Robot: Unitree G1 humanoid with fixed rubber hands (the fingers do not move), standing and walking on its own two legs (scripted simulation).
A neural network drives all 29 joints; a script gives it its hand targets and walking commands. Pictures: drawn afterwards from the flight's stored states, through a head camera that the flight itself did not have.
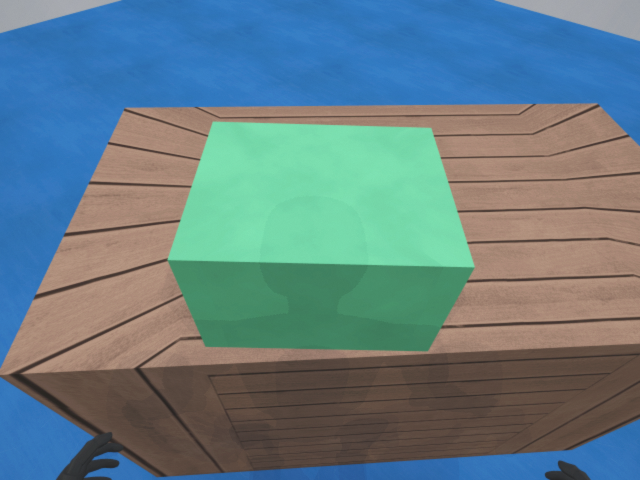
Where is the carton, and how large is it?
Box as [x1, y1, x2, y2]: [168, 122, 474, 350]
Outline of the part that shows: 213,122 168,257 168,262 205,346 427,350 474,267 431,129 417,127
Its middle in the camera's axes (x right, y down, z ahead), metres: +0.00 -0.01 +0.55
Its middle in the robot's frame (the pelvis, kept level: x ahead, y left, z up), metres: +0.44 +0.00 +0.05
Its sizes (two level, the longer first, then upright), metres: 0.314 0.250 0.200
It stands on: a pedestal, 0.73 m high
